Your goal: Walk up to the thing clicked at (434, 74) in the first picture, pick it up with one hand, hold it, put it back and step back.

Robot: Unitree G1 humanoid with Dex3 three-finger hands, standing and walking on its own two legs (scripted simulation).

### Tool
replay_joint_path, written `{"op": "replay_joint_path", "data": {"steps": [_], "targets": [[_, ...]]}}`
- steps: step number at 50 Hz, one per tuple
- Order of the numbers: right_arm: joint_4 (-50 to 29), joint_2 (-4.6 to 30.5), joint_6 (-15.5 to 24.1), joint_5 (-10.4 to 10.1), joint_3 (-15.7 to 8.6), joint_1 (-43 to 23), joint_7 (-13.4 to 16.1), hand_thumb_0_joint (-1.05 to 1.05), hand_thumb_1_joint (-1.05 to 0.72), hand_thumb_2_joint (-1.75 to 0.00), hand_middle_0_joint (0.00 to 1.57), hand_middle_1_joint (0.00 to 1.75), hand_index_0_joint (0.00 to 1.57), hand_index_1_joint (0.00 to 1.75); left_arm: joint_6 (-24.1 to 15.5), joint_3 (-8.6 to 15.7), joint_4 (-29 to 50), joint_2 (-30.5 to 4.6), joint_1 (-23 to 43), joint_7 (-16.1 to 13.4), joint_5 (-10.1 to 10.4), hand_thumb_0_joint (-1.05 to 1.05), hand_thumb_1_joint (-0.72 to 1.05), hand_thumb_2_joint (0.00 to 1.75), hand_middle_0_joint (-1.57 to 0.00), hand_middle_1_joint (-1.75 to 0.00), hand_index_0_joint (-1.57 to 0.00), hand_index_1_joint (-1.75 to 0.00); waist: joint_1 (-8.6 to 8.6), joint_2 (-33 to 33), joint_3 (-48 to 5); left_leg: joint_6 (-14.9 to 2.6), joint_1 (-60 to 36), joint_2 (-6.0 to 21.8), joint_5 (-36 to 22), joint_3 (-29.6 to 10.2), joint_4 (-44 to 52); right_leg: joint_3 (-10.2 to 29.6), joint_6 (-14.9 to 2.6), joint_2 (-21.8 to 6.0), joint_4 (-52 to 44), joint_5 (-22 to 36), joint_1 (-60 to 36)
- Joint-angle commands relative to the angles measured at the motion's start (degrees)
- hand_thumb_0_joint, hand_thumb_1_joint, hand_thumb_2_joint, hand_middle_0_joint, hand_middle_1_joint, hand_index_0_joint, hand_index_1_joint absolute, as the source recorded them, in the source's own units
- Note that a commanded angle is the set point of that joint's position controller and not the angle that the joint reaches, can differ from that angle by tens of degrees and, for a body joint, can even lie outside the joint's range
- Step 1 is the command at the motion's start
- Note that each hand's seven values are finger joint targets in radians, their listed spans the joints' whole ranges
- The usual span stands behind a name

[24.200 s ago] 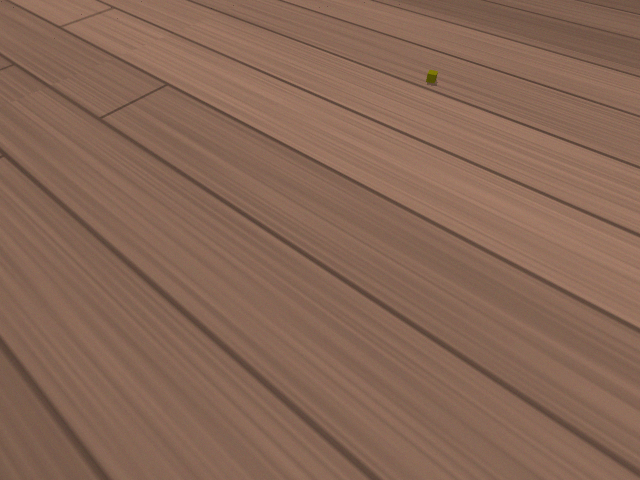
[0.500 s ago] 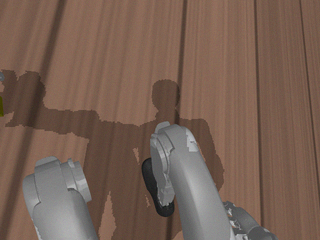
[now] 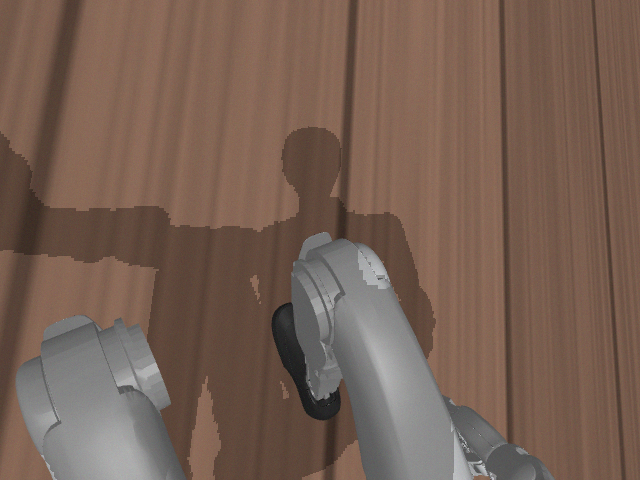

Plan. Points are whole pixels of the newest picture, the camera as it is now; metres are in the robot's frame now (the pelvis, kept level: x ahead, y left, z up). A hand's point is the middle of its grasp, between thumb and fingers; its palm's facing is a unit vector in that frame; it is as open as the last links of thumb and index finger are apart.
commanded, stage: rest palm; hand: left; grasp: from above
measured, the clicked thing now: out of the picture +0.46 +0.31 -0.27
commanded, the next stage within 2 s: close in 0.64 s
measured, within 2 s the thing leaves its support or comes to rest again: neither
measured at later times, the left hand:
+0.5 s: hand out of the picture +0.44 +0.30 -0.25, palm faces -0.45 -0.06 -0.89, open 13.9 cm
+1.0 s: hand out of the picture +0.44 +0.29 -0.25, palm faces -0.47 -0.06 -0.88, open 13.5 cm
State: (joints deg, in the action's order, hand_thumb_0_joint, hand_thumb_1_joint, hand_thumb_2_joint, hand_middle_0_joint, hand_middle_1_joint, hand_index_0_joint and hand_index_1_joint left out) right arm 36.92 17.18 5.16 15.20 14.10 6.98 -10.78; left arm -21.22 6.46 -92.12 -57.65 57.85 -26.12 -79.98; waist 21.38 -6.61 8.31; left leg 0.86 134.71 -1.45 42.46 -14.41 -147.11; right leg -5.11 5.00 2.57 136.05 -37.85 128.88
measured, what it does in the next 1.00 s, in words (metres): stands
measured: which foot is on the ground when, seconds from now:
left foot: down 0.00-1.00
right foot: down 0.00-1.00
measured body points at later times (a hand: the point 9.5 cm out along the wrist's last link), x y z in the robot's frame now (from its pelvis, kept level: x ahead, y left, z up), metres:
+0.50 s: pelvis -0.01 +0.01 +0.00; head +0.25 +0.15 +0.34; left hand +0.46 +0.30 -0.20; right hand +0.06 -0.25 -0.05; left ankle +0.06 +0.12 -0.27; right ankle +0.12 -0.14 -0.26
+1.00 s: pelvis +0.00 +0.00 +0.00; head +0.26 +0.13 +0.33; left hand +0.46 +0.29 -0.20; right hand +0.06 -0.26 -0.06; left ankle +0.06 +0.12 -0.27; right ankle +0.12 -0.14 -0.27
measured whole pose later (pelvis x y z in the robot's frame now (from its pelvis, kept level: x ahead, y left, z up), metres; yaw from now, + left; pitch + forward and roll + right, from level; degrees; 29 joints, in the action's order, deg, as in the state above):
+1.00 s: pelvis +0.00 +0.00 +0.00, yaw -1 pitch +27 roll -15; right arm 38.1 18.1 9.0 17.0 16.4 4.6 -13.0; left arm -21.5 2.0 -95.8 -56.6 57.1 -36.0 -81.7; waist 22.0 -8.1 8.7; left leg 1.1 133.6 -0.8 43.1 -15.9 -148.4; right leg -6.3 5.1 3.2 136.1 -37.1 128.1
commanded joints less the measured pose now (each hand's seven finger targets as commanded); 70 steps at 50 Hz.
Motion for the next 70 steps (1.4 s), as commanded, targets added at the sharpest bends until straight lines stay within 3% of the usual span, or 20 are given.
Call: {"op": "replay_joint_path", "data": {"steps": [1,8,10,15,16,18,22,24,28,33,35,38,43,46,53,56,59,61,66,70], "targets": [[0.31,18.43,-1.02,0.02,-5.28,11.06,0.98,0.00,-0.90,-0.90,0.20,0.30,0.20,0.30,-3.94,1.53,9.36,-14.14,14.63,-4.18,0.10,0.00,-0.45,0.97,-0.09,-0.95,-0.09,-0.94,1.57,30.67,-41.10,-0.69,-32.76,1.80,-18.56,7.80,14.66,-8.45,-6.29,1.62,-10.50,16.47,-21.29],[2.30,18.86,-0.03,1.38,-5.48,8.03,0.39,0.00,-0.89,-0.90,0.20,0.30,0.20,0.30,-3.02,-3.64,5.61,-9.09,15.30,-10.91,-3.54,0.00,-0.46,0.98,-0.07,-0.95,-0.07,-0.94,2.37,32.21,-36.71,-0.27,-31.22,2.04,-12.40,6.65,17.35,-9.80,-6.10,2.04,-9.36,11.90,-14.85],[2.60,19.16,0.92,1.70,-5.52,7.60,-0.07,0.00,-0.89,-0.90,0.20,0.30,0.20,0.30,-1.31,-5.15,1.74,-6.43,14.42,-12.35,-3.94,0.00,-0.46,0.97,-0.06,-0.95,-0.07,-0.94,3.30,31.00,-34.26,-0.22,-30.92,2.12,-12.60,6.24,17.23,-10.03,-5.89,2.03,-9.03,12.39,-13.00],[3.69,19.97,3.13,1.24,-5.66,5.80,-0.62,0.00,-0.89,-0.90,0.20,0.30,0.20,0.30,3.04,-7.17,-1.37,-4.36,15.62,-14.89,-3.22,0.00,-0.46,0.96,-0.06,-0.95,-0.07,-0.94,3.21,28.89,-31.91,-0.44,-27.40,2.07,-8.77,5.26,18.66,-9.36,-6.09,2.02,-9.99,10.20,-11.14],[3.45,20.25,3.87,1.19,-5.68,6.44,-1.08,0.00,-0.89,-0.90,0.20,0.30,0.20,0.30,3.80,-7.12,-1.19,-4.06,15.99,-14.64,-2.85,0.00,-0.45,0.95,-0.06,-0.96,-0.07,-0.94,3.91,28.80,-32.20,-0.61,-27.63,2.12,-9.05,5.09,18.18,-9.40,-5.83,1.84,-9.59,10.74,-11.27],[3.66,20.57,4.98,0.69,-5.91,6.15,-1.59,0.00,-0.90,-0.90,0.20,0.30,0.20,0.30,5.15,-6.78,-0.63,-4.43,16.75,-14.25,-1.76,0.00,-0.46,0.96,-0.06,-0.96,-0.07,-0.95,3.33,28.67,-33.49,-0.45,-28.18,2.30,-9.26,4.38,18.54,-9.12,-5.80,1.44,-8.94,10.99,-11.09],[1.41,21.34,6.54,0.13,-5.99,6.03,-2.43,0.00,-0.90,-0.90,0.20,0.30,0.20,0.30,6.05,-2.32,1.30,-8.58,19.64,-12.62,-0.93,0.00,-0.45,0.95,-0.06,-0.97,-0.08,-0.95,3.15,31.79,-36.77,-0.04,-31.09,2.56,-11.04,3.37,18.75,-9.11,-5.72,0.83,-7.55,12.10,-11.82],[1.18,20.49,6.96,0.25,-5.47,5.88,-2.95,0.00,-0.90,-0.90,0.20,0.30,0.20,0.30,6.29,-2.46,-1.89,-6.79,16.46,-11.23,-0.54,0.00,-0.46,0.94,-0.06,-0.98,-0.07,-0.96,3.75,31.50,-35.00,0.14,-30.93,2.59,-11.78,3.39,17.78,-9.19,-5.49,0.71,-6.80,12.83,-12.04],[1.38,19.91,6.41,-0.04,-4.85,7.19,-3.11,0.00,-0.90,-0.90,0.20,0.30,0.20,0.30,5.23,-1.01,1.89,-9.68,18.75,-9.15,0.75,0.00,-0.47,0.95,-0.07,-0.97,-0.07,-0.96,3.26,33.64,-37.20,0.17,-31.52,2.35,-14.34,4.01,17.78,-9.38,-5.82,1.04,-7.15,14.57,-15.00],[0.87,19.48,5.64,0.18,-4.00,8.82,-3.23,0.00,-0.90,-0.90,0.20,0.30,0.20,0.30,3.03,-3.91,-0.03,-6.22,14.03,-6.66,1.70,0.00,-0.46,0.94,-0.06,-0.98,-0.07,-0.97,4.75,28.98,-35.42,-0.69,-28.99,1.89,-17.70,6.07,14.30,-9.51,-5.43,1.70,-8.88,18.09,-19.92],[1.15,19.77,4.88,-0.31,-4.03,9.44,-2.77,0.00,-0.90,-0.90,0.20,0.30,0.20,0.30,1.89,-2.80,1.41,-8.99,14.80,-6.71,1.88,0.00,-0.47,0.97,-0.07,-0.96,-0.07,-0.96,3.72,29.33,-37.48,-0.65,-29.53,1.92,-18.59,5.95,14.65,-9.39,-5.69,1.70,-9.22,18.68,-21.56],[0.14,19.98,4.30,0.13,-3.45,10.05,-2.72,0.00,-0.89,-0.90,0.20,0.30,0.20,0.30,0.33,-2.69,1.44,-9.49,12.82,-6.56,1.56,0.00,-0.42,0.94,-0.09,-0.97,-0.11,-0.96,3.80,29.21,-37.43,-0.43,-31.32,2.05,-20.45,6.04,14.22,-9.79,-5.75,1.78,-9.11,19.28,-22.09],[0.04,19.88,3.14,0.88,-2.82,9.00,-1.91,0.00,-0.89,-0.90,0.20,0.30,0.20,0.30,-2.08,-0.90,4.55,-13.48,13.77,-10.06,-0.13,0.00,-0.37,0.91,-0.11,-0.97,-0.13,-0.94,3.11,30.05,-40.67,-0.82,-31.40,2.38,-18.41,6.63,13.90,-9.08,-5.49,2.17,-9.49,18.50,-24.49],[1.73,19.94,3.39,1.50,-3.54,7.66,-1.56,0.00,-0.89,-0.89,0.20,0.30,0.20,0.30,-1.25,-3.48,2.45,-9.99,13.69,-11.96,-0.66,0.00,-0.37,0.91,-0.10,-0.97,-0.13,-0.94,3.54,31.25,-37.20,-0.69,-30.33,2.42,-15.26,6.65,14.78,-9.60,-5.76,2.32,-9.29,15.56,-20.80],[2.79,21.10,4.64,1.05,-4.18,6.64,-0.91,0.00,-0.89,-0.89,0.20,0.30,0.20,0.30,3.11,-5.69,0.15,-8.32,14.85,-14.89,-0.35,0.00,-0.37,0.92,-0.12,-0.93,-0.13,-0.91,3.85,28.87,-33.28,-0.69,-27.43,2.61,-10.66,5.72,17.31,-9.70,-5.99,2.27,-10.62,11.86,-16.69],[2.37,21.50,5.61,0.27,-4.34,7.08,-1.10,0.00,-0.89,-0.89,0.20,0.30,0.20,0.30,4.94,-6.34,-0.78,-7.09,15.23,-13.77,0.80,0.00,-0.37,0.93,-0.12,-0.93,-0.13,-0.92,4.63,27.52,-32.81,-0.94,-27.12,2.59,-10.12,5.32,17.10,-9.58,-5.80,1.92,-10.47,12.07,-15.99],[0.93,22.09,6.45,-0.39,-4.03,6.83,-1.38,0.00,-0.89,-0.90,0.20,0.30,0.20,0.30,5.76,-4.14,-2.66,-9.24,15.29,-11.82,2.06,0.00,-0.36,0.91,-0.13,-0.93,-0.14,-0.91,4.72,26.54,-32.37,-1.08,-26.48,2.62,-10.56,4.75,16.92,-9.54,-5.55,1.41,-9.74,12.77,-16.41],[1.02,21.79,6.10,-0.52,-3.62,7.80,-1.39,0.00,-0.89,-0.90,0.20,0.30,0.20,0.30,5.36,-2.12,-0.59,-11.79,17.08,-11.15,1.97,0.00,-0.34,0.90,-0.15,-0.91,-0.16,-0.90,3.84,27.90,-35.79,-0.97,-28.49,2.58,-13.66,4.38,17.00,-9.57,-5.55,1.40,-9.41,14.78,-18.18],[-0.14,20.86,5.60,0.15,-2.93,6.41,-1.50,0.00,-0.89,-0.90,0.20,0.30,0.20,0.30,3.71,-3.68,-0.15,-9.34,15.68,-7.92,1.92,0.00,-0.30,0.85,-0.16,-0.92,-0.19,-0.90,4.09,31.93,-35.33,0.15,-31.52,2.68,-14.13,4.11,17.26,-10.32,-5.86,1.32,-8.23,14.58,-17.33],[-0.34,21.02,4.44,0.44,-2.70,7.55,-1.27,0.00,-0.89,-0.90,0.20,0.30,0.20,0.30,1.60,-3.57,4.19,-11.20,16.70,-7.50,1.25,0.00,-0.28,0.84,-0.17,-0.92,-0.20,-0.89,3.89,33.51,-38.19,0.28,-33.12,2.57,-18.48,5.04,15.96,-10.19,-6.00,1.61,-8.48,18.03,-20.89]]}}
